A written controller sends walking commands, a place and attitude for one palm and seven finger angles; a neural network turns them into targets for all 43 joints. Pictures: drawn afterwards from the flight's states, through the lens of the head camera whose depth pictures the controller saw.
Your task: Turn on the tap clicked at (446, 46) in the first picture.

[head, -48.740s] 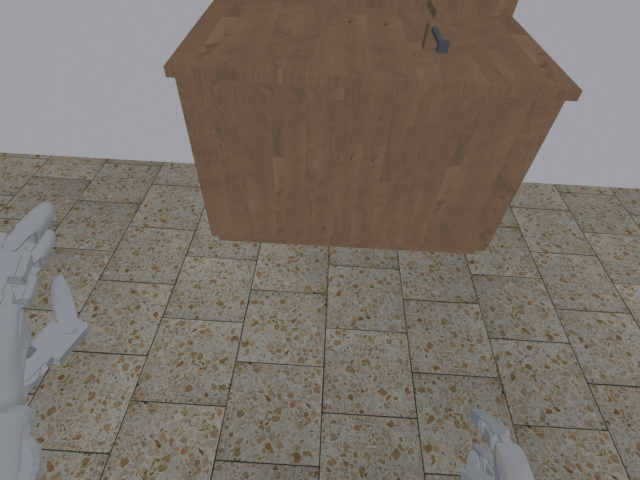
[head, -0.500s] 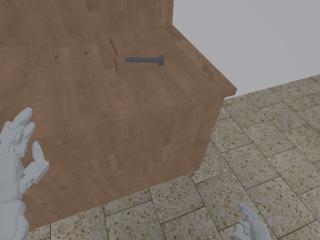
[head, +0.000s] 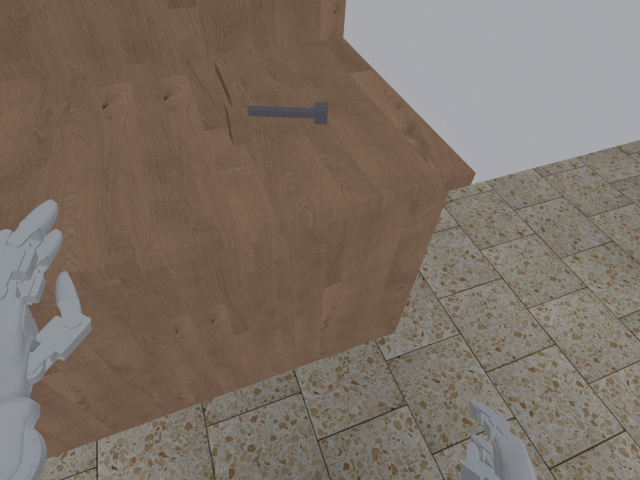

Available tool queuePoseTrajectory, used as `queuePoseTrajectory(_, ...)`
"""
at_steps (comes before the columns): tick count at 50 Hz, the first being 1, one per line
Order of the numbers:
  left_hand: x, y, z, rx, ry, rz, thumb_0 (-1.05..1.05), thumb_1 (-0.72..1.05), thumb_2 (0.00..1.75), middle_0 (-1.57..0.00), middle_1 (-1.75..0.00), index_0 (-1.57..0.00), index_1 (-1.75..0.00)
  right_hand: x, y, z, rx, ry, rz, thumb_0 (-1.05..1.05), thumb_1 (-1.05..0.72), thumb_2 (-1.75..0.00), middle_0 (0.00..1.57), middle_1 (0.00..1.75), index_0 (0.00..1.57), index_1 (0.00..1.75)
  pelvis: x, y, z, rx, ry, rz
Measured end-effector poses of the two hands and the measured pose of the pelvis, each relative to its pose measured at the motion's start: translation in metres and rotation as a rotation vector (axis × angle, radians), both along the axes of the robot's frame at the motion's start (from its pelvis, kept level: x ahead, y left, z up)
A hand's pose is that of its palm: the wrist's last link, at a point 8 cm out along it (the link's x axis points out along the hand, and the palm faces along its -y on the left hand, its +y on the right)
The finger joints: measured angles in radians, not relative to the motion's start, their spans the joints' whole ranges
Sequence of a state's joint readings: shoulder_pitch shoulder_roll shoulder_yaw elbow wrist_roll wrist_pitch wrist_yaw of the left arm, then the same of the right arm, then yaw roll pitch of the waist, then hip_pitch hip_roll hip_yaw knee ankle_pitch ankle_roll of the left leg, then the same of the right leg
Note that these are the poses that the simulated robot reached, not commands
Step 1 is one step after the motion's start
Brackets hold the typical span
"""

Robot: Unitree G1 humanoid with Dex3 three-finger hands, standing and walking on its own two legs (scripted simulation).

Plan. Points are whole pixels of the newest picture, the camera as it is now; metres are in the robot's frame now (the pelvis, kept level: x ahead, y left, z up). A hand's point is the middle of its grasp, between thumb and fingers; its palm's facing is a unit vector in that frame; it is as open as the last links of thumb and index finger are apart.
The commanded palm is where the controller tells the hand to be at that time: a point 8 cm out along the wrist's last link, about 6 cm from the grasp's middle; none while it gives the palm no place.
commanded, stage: shuffle to correct the standing spot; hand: left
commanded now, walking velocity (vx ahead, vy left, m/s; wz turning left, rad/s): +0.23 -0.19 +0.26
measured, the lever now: (320, 113) +0.70 +0.06 +0.08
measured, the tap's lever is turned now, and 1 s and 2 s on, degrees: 68 68 68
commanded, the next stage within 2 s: come to a stop and stand still in 1.12 s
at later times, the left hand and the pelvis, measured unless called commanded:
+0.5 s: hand (141, 245) +0.31 +0.22 +0.15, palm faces +0.45 -0.83 -0.33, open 7.4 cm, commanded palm +0.23 +0.25 +0.17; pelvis +0.08 -0.03 -0.04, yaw +1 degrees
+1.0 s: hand (253, 195) +0.40 +0.12 +0.15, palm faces +0.47 -0.83 -0.31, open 7.4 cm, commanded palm +0.33 +0.16 +0.17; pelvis +0.19 -0.14 -0.03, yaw +4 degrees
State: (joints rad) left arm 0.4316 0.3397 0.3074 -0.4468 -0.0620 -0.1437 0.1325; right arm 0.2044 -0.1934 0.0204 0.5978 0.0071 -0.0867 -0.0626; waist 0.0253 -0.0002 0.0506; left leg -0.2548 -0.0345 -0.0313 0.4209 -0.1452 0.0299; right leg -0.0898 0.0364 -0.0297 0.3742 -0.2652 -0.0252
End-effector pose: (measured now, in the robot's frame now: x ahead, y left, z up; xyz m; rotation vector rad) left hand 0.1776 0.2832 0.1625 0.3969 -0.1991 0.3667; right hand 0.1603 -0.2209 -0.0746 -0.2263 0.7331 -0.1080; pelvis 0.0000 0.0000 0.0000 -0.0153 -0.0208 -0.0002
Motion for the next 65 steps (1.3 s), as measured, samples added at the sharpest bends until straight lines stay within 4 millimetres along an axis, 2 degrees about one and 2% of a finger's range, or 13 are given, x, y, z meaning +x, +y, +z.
queuePoseTrajectory(6,0.006,0.001,0.008,0.039,-0.009,0.014,0.02,0.9,0.89,-0.21,-0.3,-0.21,-0.31,0.008,0.0,-0.002,0.024,-0.005,-0.009,0.01,-0.9,-0.9,0.2,0.3,0.2,0.3,0.007,-0.005,-0.001,0.018,0.015,0.009)
queuePoseTrajectory(15,0.019,-0.016,-0.006,-0.004,-0.017,0.066,0.02,0.9,0.89,-0.21,-0.3,-0.21,-0.31,0.029,-0.016,-0.021,0.026,0.078,0.02,0.01,-0.9,-0.9,0.21,0.3,0.2,0.3,0.04,-0.026,-0.011,0.004,0.028,0.049)
queuePoseTrajectory(24,0.079,-0.017,-0.004,0.056,-0.16,0.028,0.02,0.89,0.89,-0.21,-0.3,-0.21,-0.31,0.09,-0.031,-0.033,-0.028,0.035,0.024,0.01,-0.9,-0.9,0.2,0.3,0.2,0.3,0.076,-0.029,-0.036,0.05,-0.037,0.024)
queuePoseTrajectory(28,0.108,-0.037,0.016,0.132,-0.166,-0.036,0.02,0.9,0.9,-0.21,-0.3,-0.21,-0.31,0.109,-0.027,-0.025,0.036,0.012,0.04,0.01,-0.91,-0.9,0.2,0.3,0.2,0.3,0.086,-0.045,-0.028,0.045,-0.035,0.038)
queuePoseTrajectory(31,0.115,-0.06,0.033,0.194,-0.147,-0.08,0.02,0.9,0.89,-0.21,-0.3,-0.21,-0.31,0.119,-0.032,-0.021,0.079,0.017,0.051,0.01,-0.9,-0.9,0.2,0.3,0.2,0.3,0.099,-0.057,-0.018,0.017,-0.012,0.034)
queuePoseTrajectory(35,0.115,-0.084,0.04,0.282,-0.078,-0.067,0.02,0.9,0.89,-0.21,-0.3,-0.21,-0.31,0.133,-0.05,-0.031,0.115,0.03,0.056,0.01,-0.9,-0.9,0.21,0.3,0.2,0.3,0.127,-0.08,-0.02,-0.01,0.003,0.034)
queuePoseTrajectory(40,0.127,-0.093,0.023,0.244,-0.082,0.062,0.01,0.89,0.89,-0.21,-0.3,-0.22,-0.31,0.158,-0.089,-0.054,0.06,0.096,0.072,0.01,-0.9,-0.9,0.21,0.3,0.2,0.3,0.152,-0.105,-0.032,-0.014,-0.009,0.066)
queuePoseTrajectory(45,0.152,-0.096,-0.004,0.062,-0.065,0.13,0.01,0.89,0.89,-0.21,-0.3,-0.22,-0.31,0.183,-0.12,-0.032,-0.033,0.115,0.07,0.01,-0.9,-0.9,0.2,0.3,0.2,0.3,0.172,-0.119,-0.023,0.008,-0.005,0.077)
queuePoseTrajectory(48,0.168,-0.109,-0.01,0.031,-0.131,0.075,0.02,0.89,0.89,-0.21,-0.3,-0.21,-0.31,0.203,-0.134,-0.022,-0.086,0.035,0.059,0.01,-0.9,-0.9,0.2,0.3,0.2,0.3,0.184,-0.126,-0.035,-0.001,-0.013,0.082)
queuePoseTrajectory(54,0.195,-0.151,0.026,0.124,-0.239,-0.022,0.02,0.89,0.89,-0.21,-0.3,-0.21,-0.31,0.23,-0.145,-0.002,-0.031,-0.008,0.067,0.01,-0.91,-0.9,0.2,0.3,0.2,0.3,0.207,-0.158,-0.022,0.003,-0.02,0.076)
queuePoseTrajectory(59,0.209,-0.184,0.061,0.262,-0.225,-0.013,0.02,0.89,0.89,-0.21,-0.3,-0.21,-0.31,0.25,-0.161,-0.008,0.063,-0.016,0.084,0.01,-0.9,-0.9,0.2,0.3,0.2,0.3,0.23,-0.187,-0.013,-0.019,0.006,0.06)
queuePoseTrajectory(62,0.22,-0.201,0.054,0.322,-0.152,0.03,0.01,0.89,0.89,-0.21,-0.3,-0.21,-0.31,0.263,-0.18,-0.03,0.112,-0.02,0.082,0.01,-0.9,-0.9,0.21,0.3,0.2,0.3,0.244,-0.21,-0.026,-0.006,0.004,0.066)
queuePoseTrajectory(65,0.231,-0.214,0.032,0.245,-0.065,0.072,0.01,0.89,0.89,-0.21,-0.3,-0.21,-0.31,0.27,-0.203,-0.046,0.108,0.028,0.077,0.01,-0.9,-0.9,0.21,0.3,0.2,0.3,0.247,-0.225,-0.027,0.001,-0.015,0.077)
